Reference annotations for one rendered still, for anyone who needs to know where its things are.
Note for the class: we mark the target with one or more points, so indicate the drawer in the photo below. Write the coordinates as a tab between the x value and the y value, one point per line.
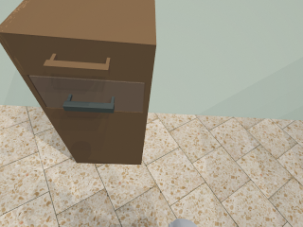
54	91

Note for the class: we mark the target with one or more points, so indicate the cabinet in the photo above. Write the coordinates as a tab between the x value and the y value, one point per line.
121	33

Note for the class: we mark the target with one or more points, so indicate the handle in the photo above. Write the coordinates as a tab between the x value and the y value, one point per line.
90	107
77	68

